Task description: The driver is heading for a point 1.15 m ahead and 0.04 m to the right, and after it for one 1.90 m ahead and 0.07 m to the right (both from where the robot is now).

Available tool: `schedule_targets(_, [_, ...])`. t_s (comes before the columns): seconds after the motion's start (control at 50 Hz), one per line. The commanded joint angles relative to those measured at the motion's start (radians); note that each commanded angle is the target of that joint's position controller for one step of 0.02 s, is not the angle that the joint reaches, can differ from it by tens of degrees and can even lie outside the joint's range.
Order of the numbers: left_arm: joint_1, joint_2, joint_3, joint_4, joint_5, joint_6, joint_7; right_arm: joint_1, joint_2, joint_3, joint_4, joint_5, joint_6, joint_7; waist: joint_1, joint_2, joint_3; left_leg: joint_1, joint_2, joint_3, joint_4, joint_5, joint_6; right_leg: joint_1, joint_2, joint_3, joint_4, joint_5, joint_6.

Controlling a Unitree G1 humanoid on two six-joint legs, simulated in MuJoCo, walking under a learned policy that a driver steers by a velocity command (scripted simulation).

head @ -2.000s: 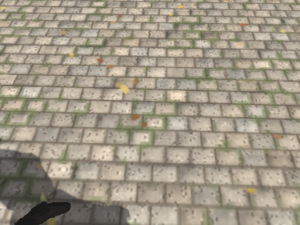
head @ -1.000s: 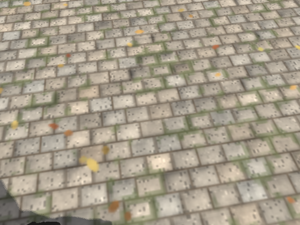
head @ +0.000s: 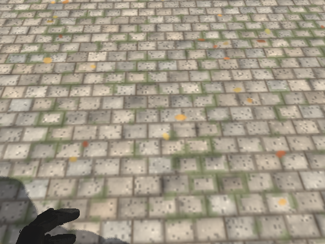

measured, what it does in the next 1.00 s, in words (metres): walks ahead: left foot, then right foot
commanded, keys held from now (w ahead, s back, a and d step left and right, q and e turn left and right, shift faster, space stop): w+q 0.14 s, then w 0.22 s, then w+e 0.64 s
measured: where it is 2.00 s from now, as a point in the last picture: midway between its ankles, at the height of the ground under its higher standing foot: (165, 130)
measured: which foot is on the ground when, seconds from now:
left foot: up 0.00-0.42, down 0.44-0.98, up 1.00-1.00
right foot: down 0.00-0.46, up 0.48-0.96, down 0.98-1.00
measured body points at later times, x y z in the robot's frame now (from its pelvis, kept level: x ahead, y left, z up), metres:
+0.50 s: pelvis +0.26 +0.06 +0.00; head +0.30 +0.07 +0.45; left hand +0.19 +0.33 -0.14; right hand +0.53 -0.12 -0.07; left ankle +0.34 +0.18 -0.73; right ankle +0.10 -0.11 -0.68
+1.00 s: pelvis +0.53 +0.04 -0.01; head +0.56 +0.03 +0.44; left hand +0.75 +0.28 -0.10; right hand +0.53 -0.25 -0.14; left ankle +0.34 +0.18 -0.70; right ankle +0.63 -0.05 -0.73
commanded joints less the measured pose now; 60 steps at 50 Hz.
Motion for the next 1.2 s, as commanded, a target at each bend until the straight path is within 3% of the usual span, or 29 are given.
schedule_targets(0.02, [0.287,0.148,0.062,0.006,-0.013,0.011,0.009,0.000,-0.145,-0.018,-0.102,0.011,-0.025,0.002,0.165,-0.171,-0.174,-0.631,0.101,0.042,0.493,-0.007,-0.038,0.691,-0.442,0.619,-0.184,-0.343,-0.215])
schedule_targets(0.04, [0.236,0.127,0.052,0.004,-0.005,0.018,0.010,-0.068,-0.149,-0.022,-0.114,0.001,-0.020,0.002,0.153,-0.101,-0.079,-0.611,0.134,0.082,0.483,0.072,-0.047,0.559,-0.393,0.473,-0.206,-0.245,-0.178])
schedule_targets(0.08, [0.185,0.092,0.038,0.022,0.005,0.020,0.008,-0.113,-0.118,-0.027,-0.133,-0.008,-0.015,0.010,0.113,-0.111,0.011,-0.559,0.185,0.099,0.412,0.154,-0.052,0.387,-0.317,0.296,-0.264,-0.075,-0.150])
schedule_targets(0.12, [0.177,0.095,0.041,0.039,0.001,0.012,0.005,-0.105,-0.071,-0.019,-0.142,0.001,-0.005,0.019,0.094,-0.141,0.018,-0.523,0.206,0.127,0.379,0.185,-0.057,0.321,-0.295,0.199,-0.311,-0.009,-0.156])
schedule_targets(0.22, [0.205,0.149,0.055,0.094,-0.004,0.004,-0.001,-0.196,-0.028,0.002,-0.177,-0.011,-0.013,0.030,0.102,-0.086,0.024,-0.533,0.211,0.134,0.139,0.365,-0.065,0.321,-0.288,0.051,-0.357,0.162,-0.186])
schedule_targets(0.3, [0.259,0.186,0.059,0.136,-0.025,0.018,-0.001,-0.344,-0.015,0.017,-0.211,-0.013,-0.036,0.054,0.150,-0.071,0.052,-0.454,0.182,0.209,-0.099,0.514,-0.048,0.335,-0.271,-0.033,-0.359,0.185,-0.164])
schedule_targets(0.38, [0.333,0.215,0.062,0.192,-0.042,0.044,0.000,-0.429,-0.042,0.013,-0.254,-0.010,-0.042,0.066,0.151,-0.092,0.068,-0.437,0.158,0.233,-0.209,0.410,-0.009,0.459,-0.329,-0.011,-0.300,0.285,-0.145])
schedule_targets(0.42, [0.324,0.233,0.061,0.206,-0.048,0.058,0.004,-0.327,-0.085,-0.010,-0.233,-0.017,-0.047,0.062,0.067,-0.113,0.002,-0.240,0.108,0.270,-0.281,0.380,0.026,0.462,-0.312,-0.024,-0.156,0.536,-0.117])
schedule_targets(0.44, [0.323,0.220,0.052,0.209,-0.045,0.060,0.007,-0.177,-0.134,-0.037,-0.186,-0.020,-0.047,0.053,-0.010,-0.102,-0.090,-0.007,0.092,0.279,-0.305,0.426,0.052,0.390,-0.265,-0.056,0.014,0.589,-0.088])
schedule_targets(0.46, [0.317,0.168,0.027,0.182,-0.019,0.053,0.008,0.004,-0.213,-0.062,-0.153,-0.034,-0.041,0.036,-0.082,-0.019,-0.239,0.318,0.271,0.098,-0.250,0.490,0.110,0.169,-0.213,-0.083,0.306,0.315,-0.045])
schedule_targets(0.48, [0.437,0.043,-0.011,0.163,-0.013,0.038,0.000,0.030,-0.281,-0.069,-0.147,-0.040,-0.035,0.031,-0.012,0.237,-0.391,0.588,0.529,-0.355,-0.344,0.320,0.253,-0.181,-0.045,-0.058,0.646,-0.433,0.014])
schedule_targets(0.5, [0.380,0.154,0.017,0.186,-0.039,0.027,-0.002,0.038,-0.184,-0.047,-0.153,-0.039,-0.036,0.031,-0.061,0.133,-0.385,0.530,0.517,-0.411,-0.412,0.229,0.237,-0.256,-0.071,0.086,0.766,-0.490,0.009])
schedule_targets(0.52, [0.300,0.189,0.032,0.152,-0.061,0.024,-0.003,-0.017,-0.149,-0.032,-0.142,-0.033,-0.040,0.031,-0.046,0.118,-0.221,0.413,0.482,-0.247,-0.436,0.261,0.197,-0.328,-0.112,0.069,0.784,-0.413,0.003])
schedule_targets(0.56, [0.250,0.163,0.034,0.145,-0.039,0.033,0.006,-0.134,-0.089,-0.017,-0.135,-0.032,-0.052,0.037,0.020,0.076,-0.081,0.181,0.404,-0.059,-0.508,0.358,0.162,-0.279,-0.177,0.042,0.698,-0.266,0.012])
schedule_targets(0.6, [0.302,0.122,0.033,0.166,-0.040,0.064,0.009,-0.191,-0.056,-0.014,-0.126,-0.040,-0.072,0.042,0.076,0.090,-0.046,0.047,0.376,0.046,-0.588,0.405,0.154,-0.172,-0.202,0.052,0.670,-0.192,0.024])
schedule_targets(0.66, [0.272,0.084,0.030,0.151,-0.036,0.093,0.014,-0.212,-0.068,-0.024,-0.093,-0.044,-0.094,0.036,0.100,0.052,0.014,-0.011,0.378,0.163,-0.651,0.492,0.158,-0.204,-0.207,0.067,0.608,-0.111,0.043])
schedule_targets(0.74, [0.177,0.068,0.024,0.120,-0.028,0.089,-0.004,-0.196,-0.096,-0.035,-0.058,-0.045,-0.092,0.020,0.079,0.031,0.048,0.020,0.346,0.313,-0.667,0.541,0.129,-0.223,-0.194,0.047,0.381,0.103,0.040])
schedule_targets(0.88, [-0.012,0.075,0.016,0.025,-0.025,0.089,-0.045,-0.112,-0.157,-0.060,0.003,-0.010,-0.054,0.009,0.023,0.009,0.103,0.210,0.402,0.412,-0.603,0.629,0.092,-0.247,-0.161,-0.055,0.156,0.058,-0.026])
schedule_targets(0.92, [0.017,0.100,0.030,0.012,-0.025,0.093,-0.050,-0.125,-0.184,-0.067,0.004,-0.003,-0.039,0.004,0.057,0.037,0.059,0.251,0.404,0.439,-0.485,0.925,0.069,-0.160,-0.106,-0.112,0.149,-0.043,-0.063])
schedule_targets(0.96, [0.226,0.165,0.072,0.055,-0.031,0.098,-0.043,-0.156,-0.194,-0.067,-0.005,0.005,-0.020,-0.001,0.184,0.038,-0.066,0.197,0.358,0.484,-0.172,1.144,0.025,0.135,-0.011,-0.165,0.098,-0.058,-0.118])
schedule_targets(0.98, [0.398,0.245,0.111,0.101,-0.034,0.106,-0.025,-0.140,-0.166,-0.054,-0.016,-0.009,-0.024,-0.006,0.256,-0.027,-0.159,-0.004,0.315,0.488,0.108,0.943,-0.023,0.435,-0.035,-0.057,0.068,-0.027,-0.164])
schedule_targets(1.0, [0.389,0.372,0.133,0.099,-0.046,0.105,-0.012,-0.042,-0.011,-0.006,-0.071,-0.055,-0.047,0.007,0.137,-0.320,-0.220,-0.474,0.119,0.434,0.485,0.015,-0.102,0.766,-0.302,0.496,-0.012,-0.155,-0.351])
schedule_targets(1.02, [0.406,0.311,0.109,0.056,-0.033,0.086,-0.019,-0.118,-0.061,-0.003,-0.081,-0.019,-0.089,0.018,0.192,-0.204,-0.381,-0.599,0.060,0.172,0.621,-0.117,-0.092,0.850,-0.396,0.824,-0.196,-0.325,-0.420])
schedule_targets(1.04, [0.375,0.244,0.090,0.063,-0.023,0.069,-0.023,-0.231,-0.125,-0.020,-0.110,0.023,-0.112,0.027,0.216,-0.133,-0.243,-0.687,0.115,0.144,0.611,-0.023,-0.062,0.776,-0.376,0.693,-0.228,-0.263,-0.356])
schedule_targets(1.06, [0.324,0.215,0.082,0.060,-0.026,0.060,-0.022,-0.254,-0.114,-0.014,-0.117,0.016,-0.126,0.023,0.180,-0.081,-0.156,-0.668,0.159,0.147,0.530,0.066,-0.042,0.644,-0.333,0.568,-0.217,-0.176,-0.319])
schedule_targets(1.08, [0.253,0.176,0.071,0.048,-0.027,0.059,-0.019,-0.254,-0.116,-0.019,-0.103,-0.013,-0.128,0.015,0.136,-0.045,-0.094,-0.603,0.193,0.148,0.440,0.121,-0.044,0.505,-0.293,0.463,-0.215,-0.056,-0.289])
schedule_targets(1.1, [0.210,0.148,0.060,0.030,-0.015,0.057,-0.014,-0.236,-0.127,-0.027,-0.096,-0.027,-0.120,0.013,0.100,-0.062,-0.077,-0.523,0.214,0.140,0.386,0.160,-0.048,0.407,-0.262,0.395,-0.231,0.041,-0.278])
schedule_targets(1.14, [0.194,0.151,0.060,0.015,-0.012,0.056,-0.005,-0.217,-0.112,-0.028,-0.095,-0.037,-0.098,0.017,0.072,-0.064,-0.062,-0.461,0.214,0.151,0.308,0.191,-0.071,0.319,-0.238,0.342,-0.263,0.143,-0.281])
schedule_targets(1.2, [0.233,0.190,0.070,0.027,-0.020,0.055,0.014,-0.285,-0.071,-0.015,-0.118,-0.043,-0.078,0.015,0.083,-0.056,-0.018,-0.464,0.191,0.180,0.135,0.313,-0.115,0.233,-0.201,0.257,-0.282,0.208,-0.267])
Velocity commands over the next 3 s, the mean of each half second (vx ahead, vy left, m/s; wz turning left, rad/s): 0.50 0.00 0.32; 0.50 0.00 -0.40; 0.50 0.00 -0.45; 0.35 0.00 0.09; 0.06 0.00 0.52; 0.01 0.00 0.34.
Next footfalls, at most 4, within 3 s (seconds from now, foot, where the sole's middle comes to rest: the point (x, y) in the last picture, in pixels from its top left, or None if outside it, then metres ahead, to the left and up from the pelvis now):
0.44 left None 0.37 0.19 -0.76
0.98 right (170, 199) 0.67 -0.06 -0.76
1.48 left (139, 139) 1.00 0.07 -0.76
1.92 right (193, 111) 1.16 -0.23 -0.76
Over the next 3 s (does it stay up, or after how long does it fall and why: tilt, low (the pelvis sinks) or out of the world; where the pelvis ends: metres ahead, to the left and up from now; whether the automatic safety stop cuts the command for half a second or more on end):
stays up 1.10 -0.08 0.02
